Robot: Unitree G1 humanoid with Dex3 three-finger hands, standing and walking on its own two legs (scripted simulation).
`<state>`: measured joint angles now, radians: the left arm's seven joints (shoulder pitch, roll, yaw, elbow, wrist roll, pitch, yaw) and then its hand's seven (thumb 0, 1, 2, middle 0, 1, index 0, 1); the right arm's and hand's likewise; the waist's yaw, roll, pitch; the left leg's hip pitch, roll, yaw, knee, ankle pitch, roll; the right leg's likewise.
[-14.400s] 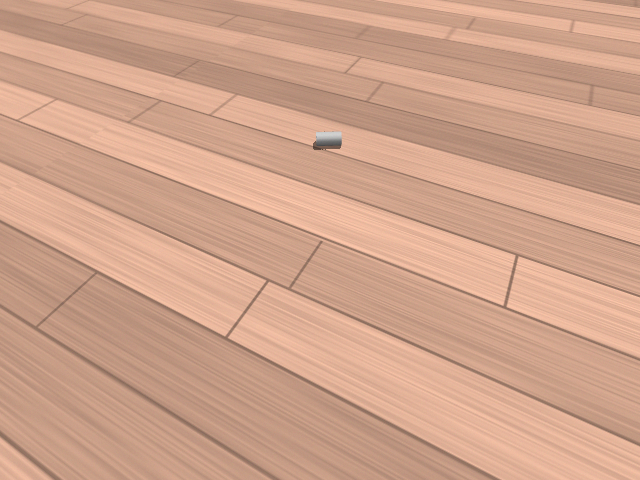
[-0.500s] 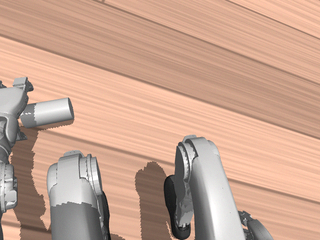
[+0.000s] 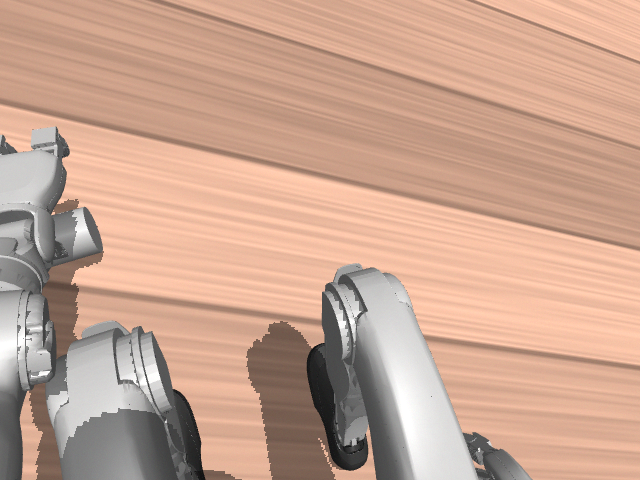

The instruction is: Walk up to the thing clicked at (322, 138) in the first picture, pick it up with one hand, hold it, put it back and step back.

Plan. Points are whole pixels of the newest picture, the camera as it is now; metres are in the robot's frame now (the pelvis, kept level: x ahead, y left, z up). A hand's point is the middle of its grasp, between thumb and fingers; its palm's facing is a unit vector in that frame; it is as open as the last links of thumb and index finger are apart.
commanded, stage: approach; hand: left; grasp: from above
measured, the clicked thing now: (43, 243) +0.46 +0.30 -0.28
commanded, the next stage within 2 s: close in in 0.22 s
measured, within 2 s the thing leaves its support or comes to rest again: neither
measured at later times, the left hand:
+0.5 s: hand out of the picture +0.44 +0.31 -0.18, palm faces -0.47 -0.09 -0.88, open 14.2 cm
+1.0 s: hand (36, 245) +0.45 +0.30 -0.25, palm faces -0.47 -0.13 -0.87, open 14.2 cm
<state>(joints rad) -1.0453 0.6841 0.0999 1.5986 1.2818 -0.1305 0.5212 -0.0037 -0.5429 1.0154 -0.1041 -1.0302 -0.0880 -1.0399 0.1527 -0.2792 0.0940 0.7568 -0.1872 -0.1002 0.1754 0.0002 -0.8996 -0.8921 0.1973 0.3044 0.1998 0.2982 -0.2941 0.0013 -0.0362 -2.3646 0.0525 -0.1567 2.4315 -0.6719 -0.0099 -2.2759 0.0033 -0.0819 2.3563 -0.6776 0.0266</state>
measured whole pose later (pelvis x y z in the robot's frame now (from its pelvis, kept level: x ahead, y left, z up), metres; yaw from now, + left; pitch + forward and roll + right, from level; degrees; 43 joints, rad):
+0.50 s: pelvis +0.00 +0.00 +0.00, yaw +0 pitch +33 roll -9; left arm -1.01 0.75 0.04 1.56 1.27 -0.23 0.44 -0.01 -0.55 1.02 -0.09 -1.03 -0.08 -1.04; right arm 0.11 -0.28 0.08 0.77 -0.17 -0.10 0.15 0.00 -0.90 -0.89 0.20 0.30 0.20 0.30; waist -0.23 -0.04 -0.03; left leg -2.35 0.04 -0.16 2.44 -0.68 -0.01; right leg -2.25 -0.01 -0.09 2.37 -0.70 0.03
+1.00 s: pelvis +0.01 +0.00 -0.03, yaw -3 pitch +30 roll -10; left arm -1.00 0.88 0.21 1.72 1.28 -0.21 0.59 0.00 -0.53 1.00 -0.09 -0.98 -0.07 -1.00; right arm 0.14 -0.30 0.18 0.76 -0.28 -0.19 0.25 0.00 -0.89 -0.89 0.20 0.30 0.20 0.30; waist -0.33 -0.07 0.11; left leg -2.39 0.05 -0.22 2.55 -0.71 -0.02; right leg -2.29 0.02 -0.12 2.43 -0.69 0.04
